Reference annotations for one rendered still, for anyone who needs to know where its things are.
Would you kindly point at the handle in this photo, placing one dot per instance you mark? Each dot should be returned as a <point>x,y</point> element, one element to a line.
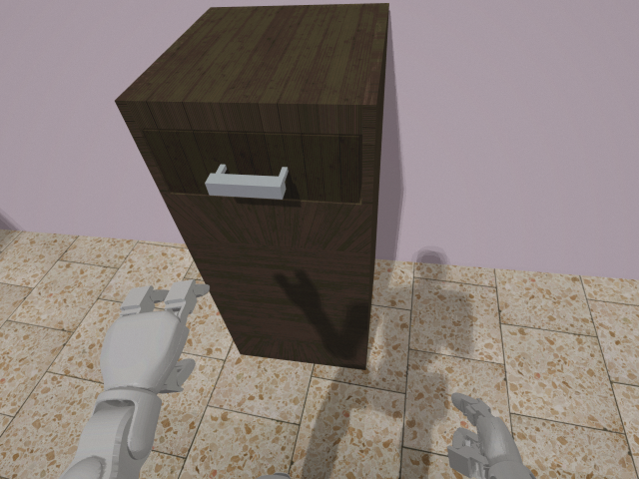
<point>246,186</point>

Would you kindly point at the robot left hand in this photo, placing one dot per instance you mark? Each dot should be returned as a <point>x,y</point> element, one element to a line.
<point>142,347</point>

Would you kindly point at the left robot forearm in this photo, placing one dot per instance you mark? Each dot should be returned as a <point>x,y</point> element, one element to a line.
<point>119,436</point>

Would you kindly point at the drawer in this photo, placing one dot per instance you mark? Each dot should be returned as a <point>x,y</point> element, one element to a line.
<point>322,167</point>

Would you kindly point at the robot right hand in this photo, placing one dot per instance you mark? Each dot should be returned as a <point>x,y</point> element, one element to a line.
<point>473,454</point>

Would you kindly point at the cabinet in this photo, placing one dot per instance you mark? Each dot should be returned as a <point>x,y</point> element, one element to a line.
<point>292,279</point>

